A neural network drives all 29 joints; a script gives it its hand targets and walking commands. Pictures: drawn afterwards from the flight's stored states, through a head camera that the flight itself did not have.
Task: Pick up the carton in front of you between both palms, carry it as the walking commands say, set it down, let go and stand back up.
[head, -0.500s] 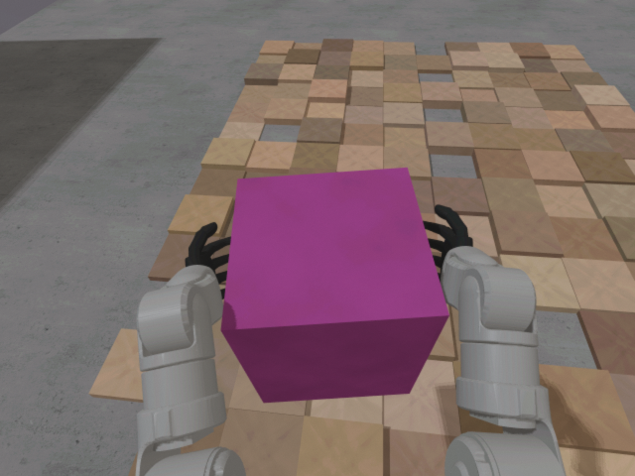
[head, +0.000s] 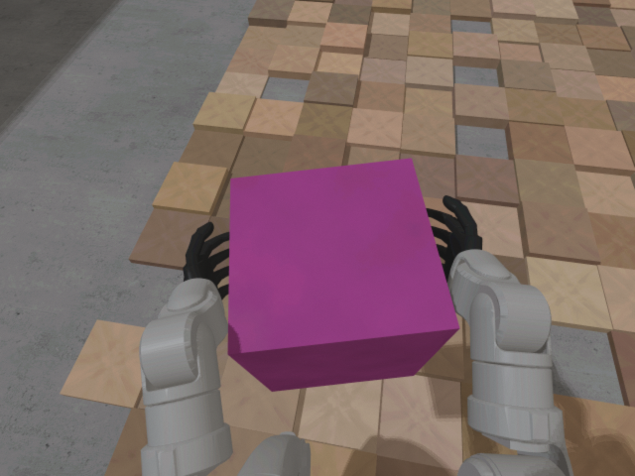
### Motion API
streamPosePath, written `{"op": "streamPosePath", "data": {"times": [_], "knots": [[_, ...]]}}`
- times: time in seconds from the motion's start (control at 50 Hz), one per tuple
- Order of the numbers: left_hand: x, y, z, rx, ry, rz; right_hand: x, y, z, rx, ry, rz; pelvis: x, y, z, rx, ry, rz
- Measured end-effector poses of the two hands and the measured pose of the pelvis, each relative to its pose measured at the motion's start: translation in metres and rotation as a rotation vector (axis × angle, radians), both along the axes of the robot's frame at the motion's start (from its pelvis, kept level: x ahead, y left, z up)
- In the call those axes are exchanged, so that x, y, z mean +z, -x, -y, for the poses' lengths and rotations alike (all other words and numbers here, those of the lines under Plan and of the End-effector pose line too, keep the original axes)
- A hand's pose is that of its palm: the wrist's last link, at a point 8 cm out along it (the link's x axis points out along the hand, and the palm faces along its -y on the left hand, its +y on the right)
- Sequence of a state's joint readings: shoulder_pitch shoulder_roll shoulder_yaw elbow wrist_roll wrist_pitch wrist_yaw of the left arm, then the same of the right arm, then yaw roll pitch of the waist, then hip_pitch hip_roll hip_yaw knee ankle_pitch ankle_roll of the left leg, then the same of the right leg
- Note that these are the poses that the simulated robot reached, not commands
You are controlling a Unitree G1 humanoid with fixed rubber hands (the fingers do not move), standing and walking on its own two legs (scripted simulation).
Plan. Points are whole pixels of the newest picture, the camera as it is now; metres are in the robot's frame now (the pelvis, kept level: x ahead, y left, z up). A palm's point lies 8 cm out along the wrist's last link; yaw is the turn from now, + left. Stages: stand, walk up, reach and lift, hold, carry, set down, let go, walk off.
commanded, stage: carry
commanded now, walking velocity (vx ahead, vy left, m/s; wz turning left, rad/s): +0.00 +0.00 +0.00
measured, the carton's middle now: (333, 289) +0.34 +0.02 +0.00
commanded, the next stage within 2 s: none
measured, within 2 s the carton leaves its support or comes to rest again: neither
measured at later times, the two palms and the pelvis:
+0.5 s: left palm (280, 43) +0.59 +0.09 +0.19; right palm (543, 46) +0.55 -0.21 +0.21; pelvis +0.23 +0.00 +0.06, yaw -7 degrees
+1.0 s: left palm out of the picture +0.84 +0.07 +0.13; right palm out of the picture +0.86 -0.23 +0.13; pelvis +0.51 -0.10 +0.04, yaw -2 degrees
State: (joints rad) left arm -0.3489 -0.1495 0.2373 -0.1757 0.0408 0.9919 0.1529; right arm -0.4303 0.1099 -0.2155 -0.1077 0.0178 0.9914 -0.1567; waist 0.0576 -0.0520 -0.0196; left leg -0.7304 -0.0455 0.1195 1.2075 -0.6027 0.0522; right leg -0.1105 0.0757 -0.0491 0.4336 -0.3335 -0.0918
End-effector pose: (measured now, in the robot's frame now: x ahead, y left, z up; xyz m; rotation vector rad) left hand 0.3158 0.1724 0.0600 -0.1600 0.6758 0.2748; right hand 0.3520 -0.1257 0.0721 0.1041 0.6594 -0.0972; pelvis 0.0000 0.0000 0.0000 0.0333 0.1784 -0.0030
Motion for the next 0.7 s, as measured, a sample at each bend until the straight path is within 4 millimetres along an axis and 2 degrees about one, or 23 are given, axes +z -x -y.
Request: {"op": "streamPosePath", "data": {"times": [0.06,0.1,0.18,0.26,0.34,0.44,0.52,0.6,0.7], "knots": [[0.004,-0.027,-0.008,0.011,-0.002,0.008,-0.001,-0.027,-0.007,-0.031,-0.047,0.000,0.004,-0.032,-0.001,-0.012,0.027,0.039],[0.014,-0.059,-0.005,-0.018,0.001,0.065,0.006,-0.046,-0.003,-0.072,-0.050,0.054,0.001,-0.056,-0.002,-0.043,0.031,0.064],[0.037,-0.119,0.025,-0.157,-0.005,0.090,0.032,-0.070,0.028,-0.136,0.028,0.084,0.017,-0.088,-0.008,-0.062,0.011,0.098],[0.066,-0.164,0.057,-0.246,-0.008,0.072,0.059,-0.087,0.057,-0.228,0.021,0.064,0.039,-0.126,-0.016,-0.087,0.049,0.088],[0.089,-0.205,0.078,-0.281,0.011,0.092,0.090,-0.115,0.076,-0.286,0.020,0.087,0.050,-0.161,-0.014,-0.108,0.083,0.071],[0.117,-0.248,0.082,-0.252,-0.003,0.138,0.125,-0.163,0.083,-0.262,0.046,0.135,0.057,-0.202,-0.003,-0.115,0.085,0.068],[0.140,-0.282,0.079,-0.217,-0.022,0.197,0.146,-0.206,0.082,-0.221,0.056,0.196,0.053,-0.238,0.008,-0.091,0.093,0.056],[0.146,-0.320,0.077,-0.176,-0.028,0.219,0.152,-0.253,0.083,-0.186,0.065,0.218,0.041,-0.276,0.023,-0.062,0.079,0.049],[0.132,-0.372,0.089,-0.157,-0.003,0.157,0.131,-0.310,0.094,-0.172,0.037,0.155,0.032,-0.336,0.045,-0.042,0.058,0.069]]}}
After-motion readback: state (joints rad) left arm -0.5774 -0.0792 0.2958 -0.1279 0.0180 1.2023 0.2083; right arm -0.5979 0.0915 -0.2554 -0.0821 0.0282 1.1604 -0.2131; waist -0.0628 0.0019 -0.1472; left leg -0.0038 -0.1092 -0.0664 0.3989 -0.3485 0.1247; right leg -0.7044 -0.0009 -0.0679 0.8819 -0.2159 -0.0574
